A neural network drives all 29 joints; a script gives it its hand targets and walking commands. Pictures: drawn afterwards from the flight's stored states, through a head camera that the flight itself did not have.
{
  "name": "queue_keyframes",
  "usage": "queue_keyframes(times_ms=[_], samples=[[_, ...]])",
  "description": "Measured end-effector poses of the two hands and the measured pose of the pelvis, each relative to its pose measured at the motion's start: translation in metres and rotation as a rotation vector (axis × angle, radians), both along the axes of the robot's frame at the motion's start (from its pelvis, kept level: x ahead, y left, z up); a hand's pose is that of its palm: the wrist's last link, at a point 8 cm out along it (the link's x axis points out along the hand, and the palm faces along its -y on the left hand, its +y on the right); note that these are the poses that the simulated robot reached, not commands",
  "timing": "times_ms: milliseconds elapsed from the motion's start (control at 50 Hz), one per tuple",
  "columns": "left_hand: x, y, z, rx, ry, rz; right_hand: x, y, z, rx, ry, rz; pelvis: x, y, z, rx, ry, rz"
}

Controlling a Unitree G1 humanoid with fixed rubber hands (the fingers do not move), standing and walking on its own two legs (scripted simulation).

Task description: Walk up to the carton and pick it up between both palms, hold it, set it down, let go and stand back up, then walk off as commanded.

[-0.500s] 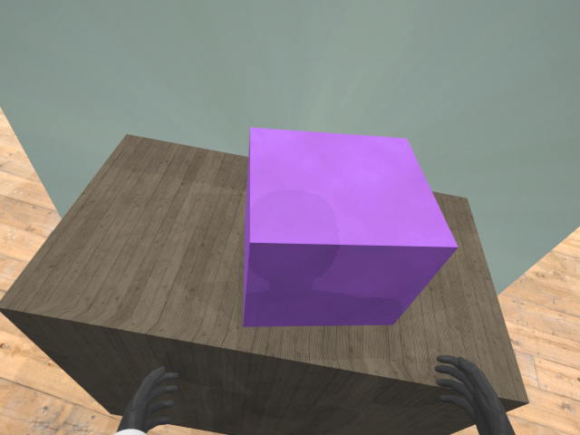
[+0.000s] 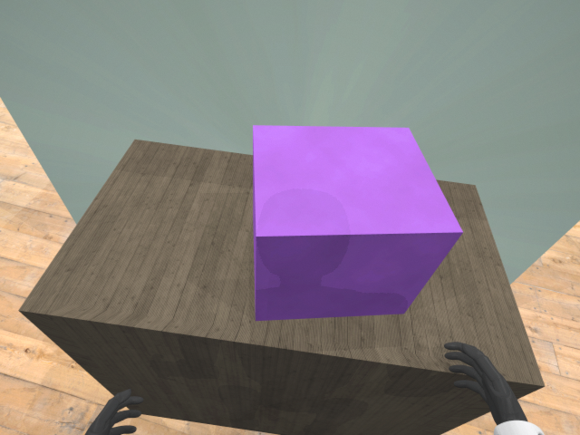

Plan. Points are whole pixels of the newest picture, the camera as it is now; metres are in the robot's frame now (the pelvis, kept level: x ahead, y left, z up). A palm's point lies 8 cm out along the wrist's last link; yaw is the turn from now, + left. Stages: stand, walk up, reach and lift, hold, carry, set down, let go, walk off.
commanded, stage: stand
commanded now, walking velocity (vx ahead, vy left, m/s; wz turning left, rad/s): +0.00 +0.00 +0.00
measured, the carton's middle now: (332, 224) +0.44 -0.04 +0.04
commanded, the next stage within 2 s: walk off in 0.36 s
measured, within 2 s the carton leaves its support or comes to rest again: neither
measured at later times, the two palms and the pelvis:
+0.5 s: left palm out of the picture +0.12 +0.30 -0.11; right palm (498, 408) +0.19 -0.25 -0.01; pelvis +0.00 +0.01 -0.01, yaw -2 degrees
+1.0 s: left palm out of the picture +0.03 +0.29 -0.09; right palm (511, 418) +0.18 -0.27 -0.02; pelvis -0.08 -0.03 -0.03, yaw -1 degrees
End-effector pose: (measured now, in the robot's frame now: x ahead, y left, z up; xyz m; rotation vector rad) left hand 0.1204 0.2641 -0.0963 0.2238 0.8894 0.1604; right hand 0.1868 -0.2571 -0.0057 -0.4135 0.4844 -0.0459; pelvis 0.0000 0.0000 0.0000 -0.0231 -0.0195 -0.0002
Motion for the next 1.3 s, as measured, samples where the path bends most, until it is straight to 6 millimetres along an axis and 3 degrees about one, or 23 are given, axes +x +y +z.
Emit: queue_keyframes(times_ms=[120, 260, 660, 820, 1000, 1060, 1100, 1200, 1300], samples=[[-0.008, 0.031, -0.010, 0.034, 0.064, -0.006, 0.000, 0.002, 0.000, -0.032, -0.004, -0.002, 0.001, 0.010, -0.006, -0.003, 0.013, -0.020], [0.004, 0.031, -0.011, 0.035, 0.046, -0.045, -0.001, 0.003, -0.001, -0.027, -0.020, -0.027, 0.002, 0.014, -0.008, 0.008, 0.011, -0.041], [-0.001, 0.037, -0.007, 0.068, 0.056, -0.065, -0.001, 0.001, -0.001, -0.020, -0.027, -0.004, -0.003, 0.012, -0.009, 0.011, 0.001, -0.042], [-0.041, 0.044, 0.003, 0.133, 0.105, -0.028, -0.002, -0.004, -0.003, -0.003, -0.053, 0.054, -0.027, -0.001, -0.009, 0.015, -0.003, -0.004], [-0.093, 0.022, 0.007, 0.203, 0.108, -0.043, -0.010, -0.016, -0.011, 0.087, -0.156, 0.108, -0.078, -0.029, -0.026, 0.047, -0.039, -0.008], [-0.109, 0.024, 0.019, 0.232, 0.090, -0.040, -0.028, -0.026, -0.017, 0.076, -0.112, 0.052, -0.093, -0.030, -0.023, 0.057, -0.056, -0.004], [-0.118, 0.028, 0.024, 0.251, 0.085, -0.036, -0.049, -0.038, -0.031, 0.050, -0.032, 0.020, -0.103, -0.030, -0.023, 0.062, -0.056, -0.001], [-0.141, 0.035, 0.023, 0.262, 0.103, -0.037, -0.133, -0.067, -0.085, -0.035, 0.296, -0.047, -0.129, -0.024, -0.025, 0.064, -0.003, 0.011], [-0.174, 0.048, 0.004, 0.241, 0.177, -0.033, -0.217, -0.067, -0.115, -0.071, 0.537, -0.092, -0.154, -0.011, -0.030, 0.049, 0.026, 0.017]])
